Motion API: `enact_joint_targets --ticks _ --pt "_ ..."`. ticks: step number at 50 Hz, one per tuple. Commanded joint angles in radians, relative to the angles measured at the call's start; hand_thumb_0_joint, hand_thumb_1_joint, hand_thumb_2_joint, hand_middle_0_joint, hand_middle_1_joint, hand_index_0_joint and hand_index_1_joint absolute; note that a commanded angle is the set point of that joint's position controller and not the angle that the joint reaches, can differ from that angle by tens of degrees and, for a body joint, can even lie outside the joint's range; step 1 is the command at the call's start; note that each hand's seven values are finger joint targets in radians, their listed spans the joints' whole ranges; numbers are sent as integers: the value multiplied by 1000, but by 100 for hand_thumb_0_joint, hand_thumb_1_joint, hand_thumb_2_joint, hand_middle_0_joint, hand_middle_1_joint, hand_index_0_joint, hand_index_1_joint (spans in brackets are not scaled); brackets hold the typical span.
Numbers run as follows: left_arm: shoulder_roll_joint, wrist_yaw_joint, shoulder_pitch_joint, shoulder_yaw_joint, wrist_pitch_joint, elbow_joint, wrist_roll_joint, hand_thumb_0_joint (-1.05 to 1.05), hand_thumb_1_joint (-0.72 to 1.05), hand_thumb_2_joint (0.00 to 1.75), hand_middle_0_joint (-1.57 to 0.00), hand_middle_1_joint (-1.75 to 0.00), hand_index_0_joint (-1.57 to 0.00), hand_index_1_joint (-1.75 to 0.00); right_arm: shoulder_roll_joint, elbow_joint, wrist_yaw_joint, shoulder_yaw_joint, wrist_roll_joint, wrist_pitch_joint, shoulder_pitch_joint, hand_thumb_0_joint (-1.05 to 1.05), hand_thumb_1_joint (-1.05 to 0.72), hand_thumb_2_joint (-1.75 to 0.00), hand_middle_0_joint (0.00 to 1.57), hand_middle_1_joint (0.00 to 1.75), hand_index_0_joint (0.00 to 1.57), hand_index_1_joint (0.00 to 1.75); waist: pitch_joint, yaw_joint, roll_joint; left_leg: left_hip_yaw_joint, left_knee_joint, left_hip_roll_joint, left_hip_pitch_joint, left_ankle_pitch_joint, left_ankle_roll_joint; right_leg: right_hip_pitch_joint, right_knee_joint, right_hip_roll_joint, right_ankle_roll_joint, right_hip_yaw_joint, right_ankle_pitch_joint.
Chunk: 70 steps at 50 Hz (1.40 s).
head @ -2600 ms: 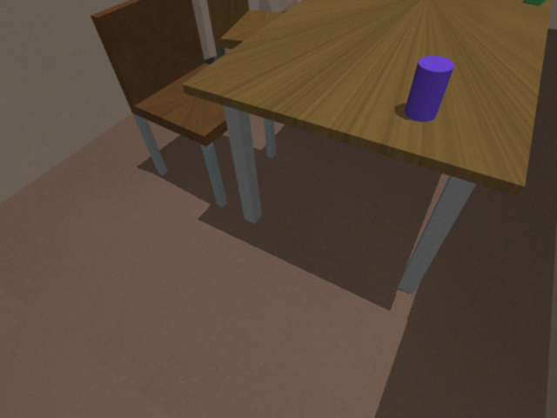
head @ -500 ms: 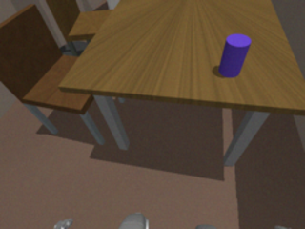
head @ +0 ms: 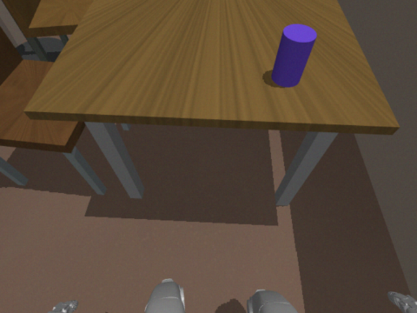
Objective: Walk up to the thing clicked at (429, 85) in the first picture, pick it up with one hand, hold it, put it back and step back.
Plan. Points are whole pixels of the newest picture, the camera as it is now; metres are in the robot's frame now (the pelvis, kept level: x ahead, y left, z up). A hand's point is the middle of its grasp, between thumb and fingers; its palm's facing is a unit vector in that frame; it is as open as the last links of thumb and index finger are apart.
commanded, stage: walk up
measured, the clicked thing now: (292, 57) +0.69 -0.18 +0.06
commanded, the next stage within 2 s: stand in 1.48 s
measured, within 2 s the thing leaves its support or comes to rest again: neither
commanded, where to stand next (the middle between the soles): +0.05 -0.02 m, yaw +4 degrees
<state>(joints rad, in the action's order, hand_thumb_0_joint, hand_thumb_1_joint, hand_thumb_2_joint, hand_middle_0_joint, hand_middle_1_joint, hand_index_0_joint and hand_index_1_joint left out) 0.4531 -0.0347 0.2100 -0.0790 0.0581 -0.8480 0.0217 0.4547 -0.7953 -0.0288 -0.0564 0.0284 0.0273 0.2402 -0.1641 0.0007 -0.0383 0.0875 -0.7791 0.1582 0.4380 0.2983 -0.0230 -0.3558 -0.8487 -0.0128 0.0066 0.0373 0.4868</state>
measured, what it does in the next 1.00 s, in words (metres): steps on the spot: right foot, then left foot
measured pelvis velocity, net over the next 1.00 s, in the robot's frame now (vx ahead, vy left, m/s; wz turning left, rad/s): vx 0.01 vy -0.03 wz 0.06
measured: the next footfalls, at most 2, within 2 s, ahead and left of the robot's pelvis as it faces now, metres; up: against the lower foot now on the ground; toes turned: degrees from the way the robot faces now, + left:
right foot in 0.02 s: +0.05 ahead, -0.15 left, +0.00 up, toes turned +1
left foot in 0.28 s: +0.05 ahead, +0.10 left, +0.00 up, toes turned +2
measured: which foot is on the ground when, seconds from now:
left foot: down 0.00-0.04, up 0.06-0.26, down 0.28-1.00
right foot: up 0.00-0.00, down 0.02-1.00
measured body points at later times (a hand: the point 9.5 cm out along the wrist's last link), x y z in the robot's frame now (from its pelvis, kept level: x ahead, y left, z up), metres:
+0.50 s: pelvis -0.01 -0.03 +0.02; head +0.00 -0.03 +0.47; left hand +0.08 +0.27 -0.10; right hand +0.07 -0.33 -0.10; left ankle +0.01 +0.10 -0.71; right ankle +0.01 -0.15 -0.71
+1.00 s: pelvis +0.01 -0.03 +0.04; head +0.02 -0.02 +0.49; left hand +0.08 +0.28 -0.09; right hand +0.11 -0.32 -0.09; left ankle +0.01 +0.10 -0.71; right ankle +0.01 -0.15 -0.71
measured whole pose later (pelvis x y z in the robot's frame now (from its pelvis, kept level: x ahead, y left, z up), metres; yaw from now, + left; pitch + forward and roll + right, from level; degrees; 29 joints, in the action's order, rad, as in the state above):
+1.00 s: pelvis +0.01 -0.03 +0.04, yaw +3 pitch -2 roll -1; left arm 0.35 -0.01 0.07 -0.02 -0.01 -1.12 0.01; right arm 0.35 -1.11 0.00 0.01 0.01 0.02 0.11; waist -0.05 -0.01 0.00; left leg -0.04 -0.41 0.01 0.16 0.21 -0.01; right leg -0.12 -0.37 -0.02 -0.01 -0.03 0.22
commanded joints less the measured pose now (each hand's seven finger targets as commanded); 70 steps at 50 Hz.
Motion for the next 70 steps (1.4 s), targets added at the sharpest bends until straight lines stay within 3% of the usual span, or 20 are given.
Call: enact_joint_targets --ticks 1,2,3,4,7,10,13,14,15,16,17,18,19,20,22,24,26,33,46,70 --pt "178 18 188 -77 -41 6 16 0 90 90 -20 -30 -20 -30 184 76 -3 -48 -15 -9 -23 0 -90 -90 20 30 20 30 204 -77 48 -95 -83 38 63 -69 132 212 361 -3 45 45 -77" --pt "269 21 148 -93 -49 44 33 0 90 90 -20 -30 -20 -30 108 89 -9 -23 -27 -14 -13 0 -90 -90 20 30 20 30 133 -68 -252 -23 -259 -116 265 264 61 178 499 -230 122 475 -69" --pt "317 22 44 -90 -50 83 35 0 90 90 -20 -30 -20 -30 165 75 -34 -42 -32 -19 -76 0 -90 -90 20 30 20 30 99 -72 -166 -168 -316 -130 195 347 46 11 534 -316 234 545 -55" --pt "323 22 -22 -84 -47 95 28 0 90 90 -20 -30 -20 -30 209 48 -36 -57 -24 -13 -64 0 -90 -90 20 30 20 30 72 -47 -168 -178 -335 -107 80 331 50 -123 537 -339 268 546 -13" --pt "194 34 -71 -60 -64 86 19 0 90 90 -20 -30 -20 -30 177 -38 -16 -40 -45 3 50 0 -90 -90 20 30 20 30 103 4 -136 -155 -254 -128 88 181 47 56 380 -172 189 234 -267" --pt "197 34 -32 -54 -76 71 17 0 90 90 -20 -30 -20 -30 160 -51 -5 -23 -35 16 36 0 -90 -90 20 30 20 30 143 -25 -169 -101 -79 -126 15 196 33 88 367 -189 203 244 -280" --pt "170 31 -47 -41 -72 55 -6 0 90 90 -20 -30 -20 -30 127 -85 -3 -13 -22 42 63 0 -90 -90 20 30 20 30 180 2 -126 -57 262 -166 -163 62 37 97 226 -175 170 155 -512" --pt "145 31 -70 -28 -71 59 -16 0 90 90 -20 -30 -20 -30 131 -100 -5 -17 -11 51 97 0 -90 -90 20 30 20 30 206 24 -88 -116 331 -146 -266 -59 55 40 159 -175 132 145 -542" --pt "88 32 -60 -10 -72 63 -27 0 90 90 -20 -30 -20 -30 176 -100 -8 -26 1 59 96 0 -90 -90 20 30 20 30 235 14 66 -340 400 -14 -338 -188 102 -37 33 -109 69 82 -432" --pt "55 34 -34 2 -66 46 -37 0 90 90 -20 -30 -20 -30 234 -75 -3 -31 -2 63 6 0 -90 -90 20 30 20 30 209 -28 170 -570 415 143 -327 -195 199 -120 46 -1 12 -11 -123" --pt "130 46 -47 -17 -66 10 -25 0 90 90 -20 -30 -20 -30 275 -74 5 -38 -11 55 -34 0 -90 -90 20 30 20 30 169 -21 177 -605 395 205 -180 -161 290 -14 58 -25 23 10 54" --pt "134 47 -16 -14 -75 -10 -18 0 90 90 -20 -30 -20 -30 238 -71 9 -30 -13 50 -89 0 -90 -90 20 30 20 30 155 -60 147 -524 361 168 -111 -167 274 76 145 -46 33 30 -15" --pt "127 41 -11 -13 -86 -21 -12 0 90 90 -20 -30 -20 -30 186 -73 14 -12 -17 46 -103 0 -90 -90 20 30 20 30 164 -67 109 -356 320 73 -113 -189 197 130 278 -43 37 37 -94" --pt "133 36 -21 -18 -97 -33 -11 0 90 90 -20 -30 -20 -30 146 -72 15 1 -24 43 -100 0 -90 -90 20 30 20 30 178 -57 85 -244 268 -16 -120 -230 119 168 332 -63 58 79 -231" --pt "162 38 -54 -17 -105 -34 -13 0 90 90 -20 -30 -20 -30 122 -97 16 9 -33 37 -62 0 -90 -90 20 30 20 30 180 -23 63 -156 194 -111 -108 -206 52 187 409 -154 105 185 -358" --pt "174 35 -127 -11 -101 -46 -9 0 90 90 -20 -30 -20 -30 112 -137 22 5 -28 24 -33 0 -90 -90 20 30 20 30 156 15 42 -153 242 -126 -186 23 59 53 443 -193 127 201 -113" --pt "135 29 -154 3 -92 -47 -11 0 90 90 -20 -30 -20 -30 134 -148 27 -2 -20 23 -53 0 -90 -90 20 30 20 30 123 15 62 -217 345 -88 -226 100 80 -6 454 -118 71 125 7" --pt "126 33 -175 8 -105 -122 -13 0 90 90 -20 -30 -20 -30 119 -191 30 16 -25 28 -102 0 -90 -90 20 30 20 30 162 -1 10 -195 354 -79 -225 -188 58 156 493 -114 53 87 -259" --pt "109 37 -191 18 -95 -206 -18 0 90 90 -20 -30 -20 -30 122 -251 22 17 -25 18 -165 0 -90 -90 20 30 20 30 232 -10 42 -201 410 -48 -293 -329 57 285 526 -106 26 17 -417" --pt "98 41 -207 15 -87 -242 -11 0 90 90 -20 -30 -20 -30 100 -274 19 14 -20 8 -208 0 -90 -90 20 30 20 30 206 -5 55 -206 462 -53 -300 -339 45 313 560 -109 6 -7 -416"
